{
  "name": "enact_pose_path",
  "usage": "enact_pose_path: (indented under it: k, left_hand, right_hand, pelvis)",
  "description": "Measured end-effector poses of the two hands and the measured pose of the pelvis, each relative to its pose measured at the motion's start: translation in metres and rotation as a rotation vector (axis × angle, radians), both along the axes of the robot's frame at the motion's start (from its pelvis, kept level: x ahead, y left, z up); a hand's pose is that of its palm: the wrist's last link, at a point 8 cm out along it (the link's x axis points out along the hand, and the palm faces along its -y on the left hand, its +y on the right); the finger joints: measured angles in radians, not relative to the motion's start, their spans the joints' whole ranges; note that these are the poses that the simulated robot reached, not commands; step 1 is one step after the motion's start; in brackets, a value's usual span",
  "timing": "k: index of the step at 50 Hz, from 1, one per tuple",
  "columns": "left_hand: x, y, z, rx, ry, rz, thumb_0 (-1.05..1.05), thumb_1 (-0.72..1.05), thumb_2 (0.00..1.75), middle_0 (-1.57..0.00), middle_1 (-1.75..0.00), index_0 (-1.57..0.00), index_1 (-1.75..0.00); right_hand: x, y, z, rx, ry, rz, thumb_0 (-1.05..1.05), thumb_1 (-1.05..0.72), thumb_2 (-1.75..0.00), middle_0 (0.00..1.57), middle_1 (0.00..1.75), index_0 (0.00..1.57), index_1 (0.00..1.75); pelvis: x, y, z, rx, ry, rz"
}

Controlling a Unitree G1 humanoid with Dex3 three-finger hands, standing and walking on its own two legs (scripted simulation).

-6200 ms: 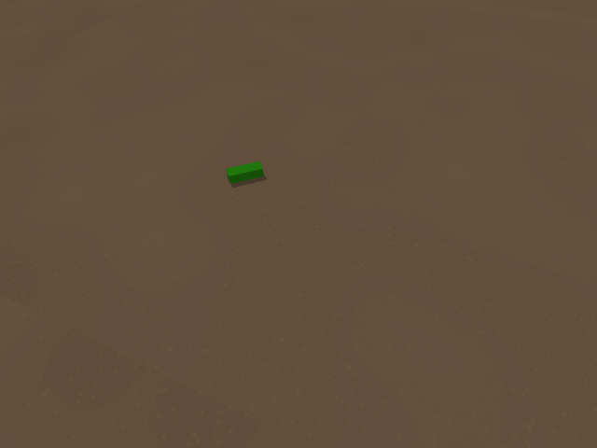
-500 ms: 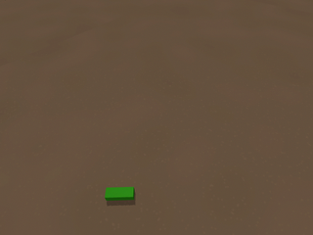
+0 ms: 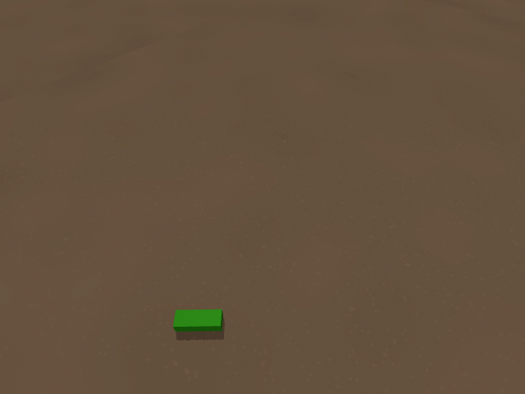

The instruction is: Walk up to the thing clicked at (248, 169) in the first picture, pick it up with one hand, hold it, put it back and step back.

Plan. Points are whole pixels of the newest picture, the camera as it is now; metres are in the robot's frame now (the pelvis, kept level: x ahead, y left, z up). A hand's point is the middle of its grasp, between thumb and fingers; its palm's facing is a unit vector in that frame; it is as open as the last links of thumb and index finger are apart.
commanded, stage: stand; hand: left
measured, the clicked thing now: (198, 320) +0.52 +0.25 -0.76
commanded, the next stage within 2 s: none
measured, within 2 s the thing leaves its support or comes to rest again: neither
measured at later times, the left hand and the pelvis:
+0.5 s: hand out of the picture +0.05 +0.25 -0.16, palm faces -0.03 -0.94 -0.33, open 7.3 cm; pelvis -0.01 +0.00 +0.00, yaw +1 degrees
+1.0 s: hand out of the picture +0.06 +0.24 -0.16, palm faces -0.02 -0.94 -0.33, open 7.3 cm; pelvis -0.01 -0.01 +0.00, yaw +1 degrees
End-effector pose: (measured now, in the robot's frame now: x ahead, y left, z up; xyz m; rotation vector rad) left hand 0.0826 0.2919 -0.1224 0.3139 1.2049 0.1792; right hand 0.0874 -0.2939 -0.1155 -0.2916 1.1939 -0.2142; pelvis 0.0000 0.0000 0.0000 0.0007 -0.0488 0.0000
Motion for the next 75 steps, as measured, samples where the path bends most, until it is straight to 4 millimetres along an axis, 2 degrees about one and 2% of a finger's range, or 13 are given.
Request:
enact_pose_path:
  k: [8,24,56,75]
  left_hand:
    - [-0.011,-0.004,0.000,-0.005,-0.001,0.002,0.00,0.91,0.90,-0.20,-0.30,-0.20,-0.30]
    - [-0.039,-0.001,-0.002,-0.001,0.053,0.021,0.00,0.91,0.90,-0.20,-0.30,-0.20,-0.30]
    - [-0.023,-0.003,0.000,0.001,0.024,0.021,0.00,0.91,0.90,-0.20,-0.30,-0.20,-0.30]
    - [-0.022,-0.003,0.001,0.004,0.022,0.029,0.00,0.91,0.90,-0.20,-0.30,-0.20,-0.30]
  right_hand:
    - [-0.007,-0.001,0.000,0.003,-0.003,0.001,0.01,-0.90,-0.89,0.21,0.30,0.21,0.30]
    - [-0.035,-0.007,-0.004,-0.001,0.062,-0.009,0.01,-0.90,-0.89,0.21,0.30,0.21,0.30]
    - [-0.015,-0.008,-0.002,-0.004,0.035,0.019,0.01,-0.90,-0.89,0.21,0.30,0.21,0.30]
    - [-0.012,-0.008,-0.002,-0.006,0.034,0.027,0.01,-0.90,-0.89,0.21,0.30,0.21,0.30]
  pelvis:
    - [-0.006,-0.002,0.001,-0.001,-0.007,0.003]
    - [-0.012,-0.003,0.000,-0.001,0.001,0.009]
    - [-0.003,-0.007,0.000,-0.001,0.004,0.016]
    - [-0.001,-0.008,0.000,-0.001,0.003,0.020]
